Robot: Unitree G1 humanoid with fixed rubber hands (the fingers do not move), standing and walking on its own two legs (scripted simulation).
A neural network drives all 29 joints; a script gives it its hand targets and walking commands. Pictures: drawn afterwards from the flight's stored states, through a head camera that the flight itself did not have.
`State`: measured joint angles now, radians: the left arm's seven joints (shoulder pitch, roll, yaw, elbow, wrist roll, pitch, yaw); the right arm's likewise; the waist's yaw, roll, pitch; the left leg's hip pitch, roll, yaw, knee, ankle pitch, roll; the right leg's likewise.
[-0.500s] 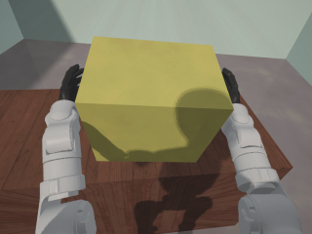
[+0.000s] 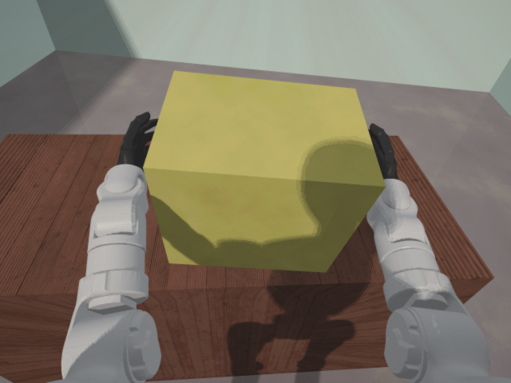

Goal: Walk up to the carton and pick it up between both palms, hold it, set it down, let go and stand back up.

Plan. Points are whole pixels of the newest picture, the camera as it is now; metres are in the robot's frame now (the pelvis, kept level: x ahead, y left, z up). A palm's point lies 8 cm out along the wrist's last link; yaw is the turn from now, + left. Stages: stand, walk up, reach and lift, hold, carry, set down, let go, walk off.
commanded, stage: set down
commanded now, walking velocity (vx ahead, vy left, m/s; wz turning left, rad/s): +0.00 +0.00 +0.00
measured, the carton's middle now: (256, 180) +0.42 +0.02 +0.11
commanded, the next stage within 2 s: none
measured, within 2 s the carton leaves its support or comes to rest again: rests again in 1.76 s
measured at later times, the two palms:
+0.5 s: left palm (141, 171) +0.40 +0.20 +0.13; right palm (372, 178) +0.41 -0.18 +0.13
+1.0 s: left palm (147, 176) +0.42 +0.20 +0.11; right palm (365, 182) +0.43 -0.18 +0.10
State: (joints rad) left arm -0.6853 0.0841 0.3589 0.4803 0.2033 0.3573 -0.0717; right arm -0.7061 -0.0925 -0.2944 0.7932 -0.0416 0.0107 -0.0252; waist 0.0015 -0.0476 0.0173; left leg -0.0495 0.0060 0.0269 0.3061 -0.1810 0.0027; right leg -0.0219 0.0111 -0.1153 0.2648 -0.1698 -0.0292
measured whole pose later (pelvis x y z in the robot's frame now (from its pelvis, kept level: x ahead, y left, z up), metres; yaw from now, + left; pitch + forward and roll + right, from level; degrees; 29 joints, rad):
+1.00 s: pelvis +0.02 +0.00 +0.00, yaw -2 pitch +4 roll +0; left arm -0.76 0.08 0.38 0.79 0.20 0.13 -0.03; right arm -0.77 -0.09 -0.47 0.96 -0.20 -0.11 0.03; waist 0.06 -0.02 -0.03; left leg -0.19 0.01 0.06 0.32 -0.19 0.01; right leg -0.17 0.02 -0.09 0.27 -0.17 -0.02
